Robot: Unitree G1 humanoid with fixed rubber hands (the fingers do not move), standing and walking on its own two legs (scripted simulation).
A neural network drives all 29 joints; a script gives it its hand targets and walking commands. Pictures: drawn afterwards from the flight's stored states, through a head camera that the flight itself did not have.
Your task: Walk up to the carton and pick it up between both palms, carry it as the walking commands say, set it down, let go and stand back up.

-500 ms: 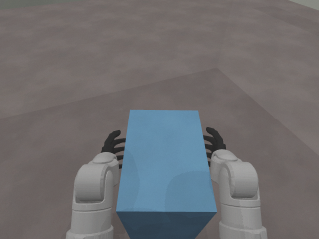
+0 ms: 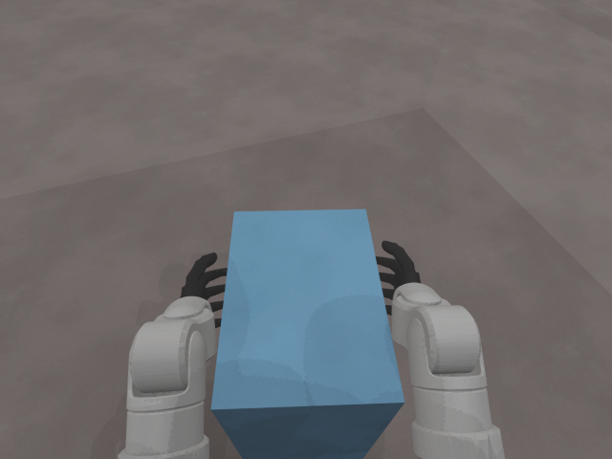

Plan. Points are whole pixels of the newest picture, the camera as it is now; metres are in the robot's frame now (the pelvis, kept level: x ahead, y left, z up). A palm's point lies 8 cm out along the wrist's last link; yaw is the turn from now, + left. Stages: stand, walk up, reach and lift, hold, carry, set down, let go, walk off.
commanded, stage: carry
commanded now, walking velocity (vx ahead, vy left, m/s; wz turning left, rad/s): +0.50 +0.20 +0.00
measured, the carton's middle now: (302, 348) +0.27 +0.01 -0.02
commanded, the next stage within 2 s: none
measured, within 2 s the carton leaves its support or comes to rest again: neither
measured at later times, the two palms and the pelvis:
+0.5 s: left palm (172, 140) +0.59 +0.22 +0.07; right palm (321, 131) +0.63 -0.03 +0.07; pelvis +0.33 +0.07 +0.01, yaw +5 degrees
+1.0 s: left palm (146, 41) +0.93 +0.35 +0.08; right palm (260, 35) +0.94 +0.09 +0.09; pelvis +0.64 +0.22 +0.01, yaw +0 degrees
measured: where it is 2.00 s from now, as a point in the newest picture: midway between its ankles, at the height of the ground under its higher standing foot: (240, 186)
